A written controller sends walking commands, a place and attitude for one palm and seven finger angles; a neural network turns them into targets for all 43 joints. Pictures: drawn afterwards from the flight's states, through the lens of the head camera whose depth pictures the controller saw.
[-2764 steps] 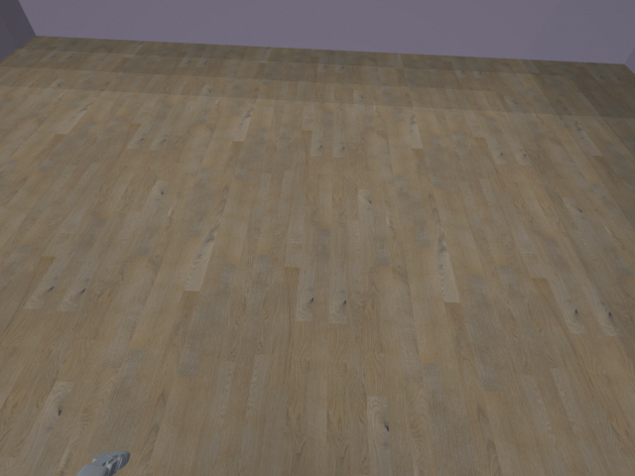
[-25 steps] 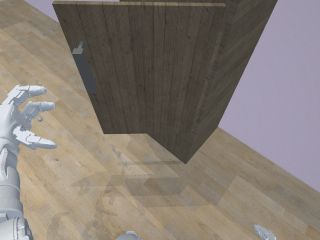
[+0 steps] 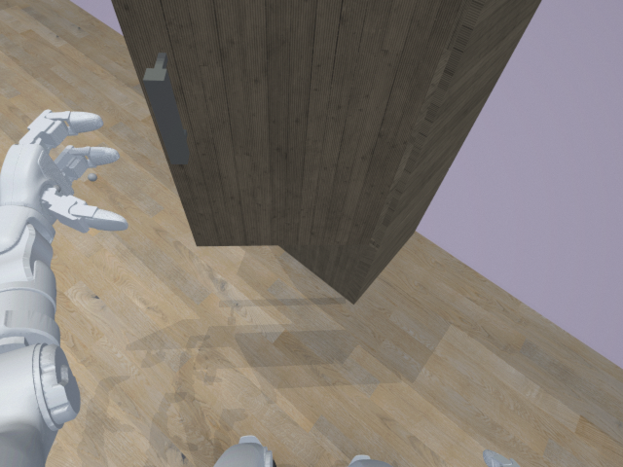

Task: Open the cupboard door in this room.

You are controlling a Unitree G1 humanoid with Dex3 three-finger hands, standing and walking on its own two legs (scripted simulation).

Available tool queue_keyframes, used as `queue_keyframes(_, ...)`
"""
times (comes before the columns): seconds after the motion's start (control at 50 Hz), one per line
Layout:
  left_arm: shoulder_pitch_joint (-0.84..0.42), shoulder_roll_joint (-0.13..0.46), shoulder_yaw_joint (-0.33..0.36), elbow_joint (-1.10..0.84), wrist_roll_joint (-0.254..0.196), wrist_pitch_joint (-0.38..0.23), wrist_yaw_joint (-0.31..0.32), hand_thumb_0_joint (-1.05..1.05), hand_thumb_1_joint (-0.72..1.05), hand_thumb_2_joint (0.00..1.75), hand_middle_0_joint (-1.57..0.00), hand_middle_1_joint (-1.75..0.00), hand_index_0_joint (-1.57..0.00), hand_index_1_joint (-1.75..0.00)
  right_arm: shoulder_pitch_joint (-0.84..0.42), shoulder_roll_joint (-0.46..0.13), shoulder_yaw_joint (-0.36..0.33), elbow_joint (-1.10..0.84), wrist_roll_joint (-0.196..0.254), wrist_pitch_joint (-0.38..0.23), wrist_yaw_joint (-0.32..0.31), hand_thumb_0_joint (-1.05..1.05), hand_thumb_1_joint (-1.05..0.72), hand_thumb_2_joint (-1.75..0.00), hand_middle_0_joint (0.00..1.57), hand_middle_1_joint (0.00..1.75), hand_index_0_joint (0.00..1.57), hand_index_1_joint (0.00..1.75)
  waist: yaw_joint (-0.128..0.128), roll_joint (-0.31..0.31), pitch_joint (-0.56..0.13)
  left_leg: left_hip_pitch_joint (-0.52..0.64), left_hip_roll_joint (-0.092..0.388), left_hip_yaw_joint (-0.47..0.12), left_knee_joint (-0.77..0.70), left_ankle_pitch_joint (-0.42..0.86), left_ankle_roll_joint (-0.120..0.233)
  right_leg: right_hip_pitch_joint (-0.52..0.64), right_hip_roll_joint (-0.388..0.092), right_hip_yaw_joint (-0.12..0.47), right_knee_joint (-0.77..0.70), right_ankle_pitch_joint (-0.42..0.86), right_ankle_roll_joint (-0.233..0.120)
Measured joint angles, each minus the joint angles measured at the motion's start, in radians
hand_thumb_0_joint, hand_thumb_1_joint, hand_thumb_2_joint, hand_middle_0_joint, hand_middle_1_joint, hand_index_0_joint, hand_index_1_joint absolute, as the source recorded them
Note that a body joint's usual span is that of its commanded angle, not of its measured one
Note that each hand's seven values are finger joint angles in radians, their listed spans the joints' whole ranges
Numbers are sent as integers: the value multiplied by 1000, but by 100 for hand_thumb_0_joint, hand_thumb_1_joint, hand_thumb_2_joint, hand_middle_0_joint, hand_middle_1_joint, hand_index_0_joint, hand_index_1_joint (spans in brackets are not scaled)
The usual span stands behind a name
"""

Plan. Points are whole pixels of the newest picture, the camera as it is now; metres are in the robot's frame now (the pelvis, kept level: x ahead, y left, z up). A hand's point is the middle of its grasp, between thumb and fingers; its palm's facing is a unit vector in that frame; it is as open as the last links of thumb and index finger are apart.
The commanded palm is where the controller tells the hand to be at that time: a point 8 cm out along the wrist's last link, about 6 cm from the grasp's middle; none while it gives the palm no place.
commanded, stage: move the hooked fingers beside the handle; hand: left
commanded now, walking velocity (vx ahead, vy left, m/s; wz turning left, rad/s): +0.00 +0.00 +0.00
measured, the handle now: (171, 111) +0.58 +0.21 +0.09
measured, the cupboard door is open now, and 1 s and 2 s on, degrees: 43 43 43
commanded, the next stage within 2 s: slide the fingers in behind the handle in 1.36 s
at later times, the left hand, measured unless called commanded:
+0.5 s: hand (109, 134) +0.51 +0.27 +0.11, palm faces +0.07 -1.00 +0.01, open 14.0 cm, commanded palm +0.49 +0.31 +0.09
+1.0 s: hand (106, 131) +0.52 +0.28 +0.10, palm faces +0.08 -1.00 -0.01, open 14.0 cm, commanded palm +0.50 +0.31 +0.09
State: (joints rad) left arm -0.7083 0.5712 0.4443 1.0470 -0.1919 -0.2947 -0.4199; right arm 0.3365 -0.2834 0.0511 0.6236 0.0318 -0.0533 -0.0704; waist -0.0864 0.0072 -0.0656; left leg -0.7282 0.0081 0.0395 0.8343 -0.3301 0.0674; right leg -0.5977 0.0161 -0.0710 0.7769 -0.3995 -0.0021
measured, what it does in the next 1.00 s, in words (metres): stands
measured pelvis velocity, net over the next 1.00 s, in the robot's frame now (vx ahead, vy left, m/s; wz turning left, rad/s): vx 0.02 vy -0.01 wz -0.04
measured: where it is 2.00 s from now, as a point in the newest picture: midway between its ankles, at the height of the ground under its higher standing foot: outside the picture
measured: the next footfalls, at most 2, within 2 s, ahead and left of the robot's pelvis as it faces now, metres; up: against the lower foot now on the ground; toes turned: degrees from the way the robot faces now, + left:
none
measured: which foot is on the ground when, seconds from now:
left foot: down 0.00-1.00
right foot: down 0.00-1.00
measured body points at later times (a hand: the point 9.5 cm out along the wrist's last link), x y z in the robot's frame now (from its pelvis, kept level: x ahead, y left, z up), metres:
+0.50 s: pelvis +0.01 -0.01 -0.01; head +0.12 +0.02 +0.42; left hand +0.50 +0.32 +0.11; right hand -0.01 -0.29 -0.11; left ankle +0.04 +0.07 -0.70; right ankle -0.01 -0.13 -0.70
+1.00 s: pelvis +0.02 -0.01 -0.01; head +0.15 +0.02 +0.42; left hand +0.51 +0.33 +0.10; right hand +0.00 -0.29 -0.11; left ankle +0.04 +0.07 -0.70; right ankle -0.01 -0.13 -0.70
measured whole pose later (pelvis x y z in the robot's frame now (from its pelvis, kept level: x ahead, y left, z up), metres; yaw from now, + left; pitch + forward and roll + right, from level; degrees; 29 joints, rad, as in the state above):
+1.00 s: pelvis +0.02 -0.01 -0.01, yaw -2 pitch +20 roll -5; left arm -0.89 0.78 0.56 1.22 -0.12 -0.30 -0.45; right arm 0.43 -0.29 0.04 0.61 0.02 0.10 -0.05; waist -0.16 0.02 -0.09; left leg -0.88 0.06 0.03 0.93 -0.40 0.05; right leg -0.74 0.07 -0.07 0.82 -0.43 -0.02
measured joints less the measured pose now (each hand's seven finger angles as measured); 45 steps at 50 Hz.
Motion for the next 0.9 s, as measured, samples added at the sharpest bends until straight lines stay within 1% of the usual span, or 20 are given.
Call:
queue_keyframes(0.1,-46,30,23,45,14,-29,6,-1,-50,30,-30,-120,-30,-120,21,-4,0,9,-8,21,6,1,-90,-89,21,30,21,30,-15,-1,-3,-28,6,5,14,-7,1,-29,5,6,10,-2,1)
queue_keyframes(0.16,-73,52,32,78,18,-33,1,-1,-50,30,-30,-120,-30,-120,39,-7,-2,16,-9,36,7,1,-90,-89,21,30,21,30,-25,0,-6,-42,10,5,24,-13,1,-41,9,6,15,-6,1)
queue_keyframes(0.26,-114,90,34,122,32,-23,-6,-1,-50,30,-30,-120,-30,-120,67,-16,-6,22,-11,61,7,1,-90,-89,21,30,21,30,-39,5,-6,-66,15,2,37,-20,-1,-63,14,4,22,-10,-1)
queue_keyframes(0.34,-144,115,53,150,39,-25,-8,-1,-50,30,-30,-120,-30,-120,77,-19,-6,26,-13,79,8,1,-90,-89,21,30,21,30,-51,4,-6,-86,21,2,46,-25,-3,-83,20,5,29,-12,-4)
queue_keyframes(0.44,-189,147,66,181,58,-29,-6,-1,-50,30,-30,-120,-30,-120,84,-20,-6,24,-16,97,8,0,-90,-89,21,30,21,30,-68,5,-8,-113,28,-3,60,-31,-8,-108,27,1,38,-16,-8)
queue_keyframes(0.58,-264,201,65,241,84,-4,-4,-1,-50,30,-30,-120,-30,-120,85,-21,3,11,-16,116,6,0,-90,-89,21,30,21,30,-91,9,-5,-150,36,-11,77,-37,-14,-142,35,-5,49,-20,-14)
queue_keyframes(0.66,-290,238,91,265,98,4,-5,-1,-50,30,-30,-120,-30,-120,84,-21,9,-2,-18,122,6,0,-90,-89,21,30,21,30,-105,8,-6,-173,44,-9,87,-42,-16,-166,42,-2,57,-22,-16)
queue_keyframes(0.72,-268,249,107,242,103,2,-11,-1,-50,30,-30,-120,-30,-120,94,-18,5,-14,-20,128,10,0,-90,-89,21,30,21,30,-106,9,-11,-182,50,-5,90,-47,-18,-176,47,3,58,-23,-18)
queue_keyframes(0.78,-234,240,111,217,95,-3,-23,-1,-50,30,-30,-120,-30,-120,106,-17,1,-17,-20,139,15,0,-90,-89,21,30,21,30,-98,13,-18,-178,53,-2,90,-54,-19,-172,50,7,54,-26,-18)
queue_keyframes(0.84,-221,235,120,222,84,8,-36,-1,-50,30,-30,-120,-30,-120,107,-15,1,-14,-17,149,18,0,-90,-89,21,30,21,30,-92,13,-19,-169,54,-4,90,-60,-19,-162,52,6,50,-30,-18)
queue_keyframes(0.9,-201,231,132,209,83,12,-37,-1,-50,30,-30,-120,-30,-120,106,-11,-1,-17,-16,151,19,0,-90,-89,21,30,21,30,-90,11,-24,-164,54,-5,89,-63,-20,-155,53,6,46,-32,-19)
